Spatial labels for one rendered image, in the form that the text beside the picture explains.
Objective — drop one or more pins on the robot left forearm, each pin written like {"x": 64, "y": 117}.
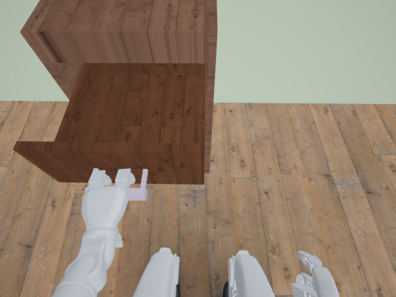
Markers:
{"x": 86, "y": 275}

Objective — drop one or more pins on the robot right hand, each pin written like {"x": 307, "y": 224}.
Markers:
{"x": 319, "y": 284}

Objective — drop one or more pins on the robot right thigh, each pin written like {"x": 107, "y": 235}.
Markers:
{"x": 245, "y": 274}

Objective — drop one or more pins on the robot left hand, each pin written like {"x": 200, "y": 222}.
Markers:
{"x": 103, "y": 206}

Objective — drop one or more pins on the drawer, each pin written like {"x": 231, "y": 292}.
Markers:
{"x": 129, "y": 115}

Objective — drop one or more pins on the robot left thigh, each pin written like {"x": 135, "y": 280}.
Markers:
{"x": 161, "y": 272}

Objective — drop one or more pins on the robot thigh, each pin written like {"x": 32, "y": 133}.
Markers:
{"x": 161, "y": 272}
{"x": 245, "y": 274}

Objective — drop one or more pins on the handle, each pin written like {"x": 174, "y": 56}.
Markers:
{"x": 136, "y": 193}

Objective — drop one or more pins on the cabinet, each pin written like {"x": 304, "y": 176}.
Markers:
{"x": 65, "y": 34}

